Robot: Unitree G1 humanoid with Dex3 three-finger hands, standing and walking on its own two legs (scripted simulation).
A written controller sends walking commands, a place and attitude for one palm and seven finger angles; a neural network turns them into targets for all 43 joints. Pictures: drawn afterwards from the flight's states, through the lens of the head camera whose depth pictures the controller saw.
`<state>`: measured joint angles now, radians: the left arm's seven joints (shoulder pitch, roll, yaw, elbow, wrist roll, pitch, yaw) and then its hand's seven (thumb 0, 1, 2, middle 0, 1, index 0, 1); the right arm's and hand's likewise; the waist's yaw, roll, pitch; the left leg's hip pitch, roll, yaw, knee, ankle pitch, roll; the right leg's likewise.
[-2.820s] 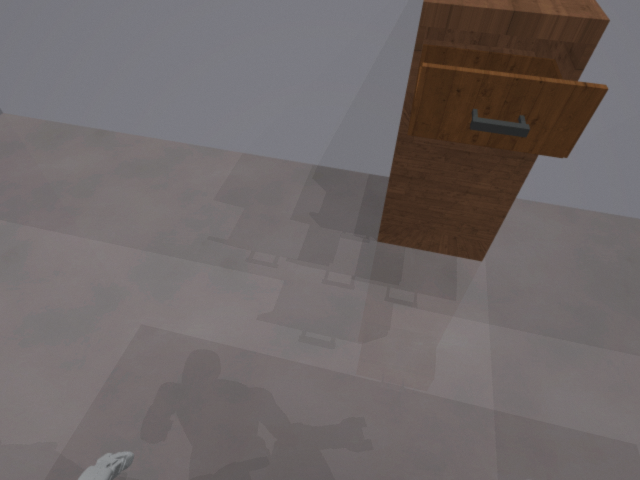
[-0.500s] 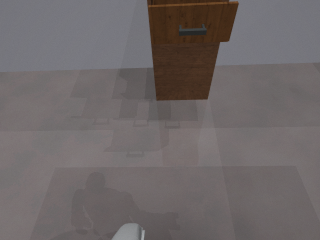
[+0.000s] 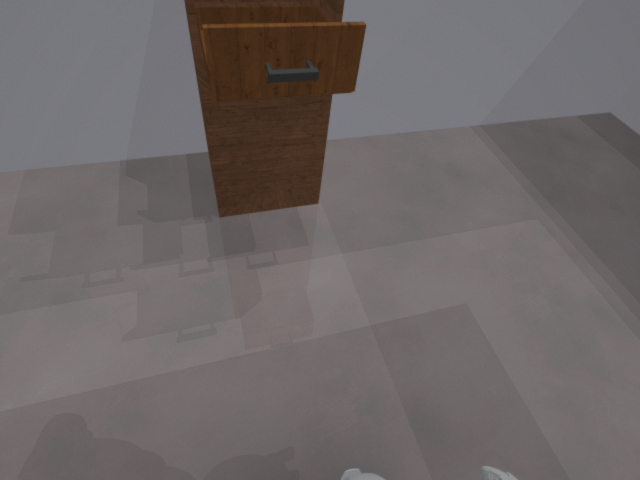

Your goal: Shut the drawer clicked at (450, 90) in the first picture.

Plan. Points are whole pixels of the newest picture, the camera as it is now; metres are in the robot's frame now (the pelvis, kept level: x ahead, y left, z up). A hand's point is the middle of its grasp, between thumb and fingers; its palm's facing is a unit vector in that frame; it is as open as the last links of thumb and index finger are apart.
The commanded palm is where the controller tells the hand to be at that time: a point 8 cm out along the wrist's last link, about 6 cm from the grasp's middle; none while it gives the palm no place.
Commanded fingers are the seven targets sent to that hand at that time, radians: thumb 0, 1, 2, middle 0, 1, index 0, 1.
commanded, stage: walk to a spot facing it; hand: left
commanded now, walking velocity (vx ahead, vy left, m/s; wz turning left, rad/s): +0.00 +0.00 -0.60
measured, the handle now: (291, 70) +0.99 +0.16 +0.00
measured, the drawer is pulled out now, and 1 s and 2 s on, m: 0.23 0.23 0.23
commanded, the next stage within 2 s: turn to face it in 1.44 s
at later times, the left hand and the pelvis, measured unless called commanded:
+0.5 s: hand (256, 438) +0.20 +0.10 -0.15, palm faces -0.41 -0.89 -0.20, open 7.4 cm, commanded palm none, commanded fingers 0.00 0.90 0.90 -0.20 -0.30 -0.20 -0.30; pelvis +0.01 -0.03 +0.00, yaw -22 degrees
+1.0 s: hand (275, 428) +0.23 +0.08 -0.20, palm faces -0.43 -0.89 -0.13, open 7.3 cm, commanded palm none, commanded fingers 0.00 0.90 0.90 -0.20 -0.30 -0.20 -0.30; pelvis +0.21 -0.11 -0.02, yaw -32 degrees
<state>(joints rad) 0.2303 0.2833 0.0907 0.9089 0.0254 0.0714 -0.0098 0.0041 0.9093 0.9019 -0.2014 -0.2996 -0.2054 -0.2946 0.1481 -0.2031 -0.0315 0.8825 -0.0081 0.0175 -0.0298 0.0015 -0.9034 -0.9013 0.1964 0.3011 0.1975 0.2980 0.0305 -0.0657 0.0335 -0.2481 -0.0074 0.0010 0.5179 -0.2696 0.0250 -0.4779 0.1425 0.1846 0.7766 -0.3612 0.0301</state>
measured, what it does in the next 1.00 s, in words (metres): walks ahead, turning right: right foot, then left foot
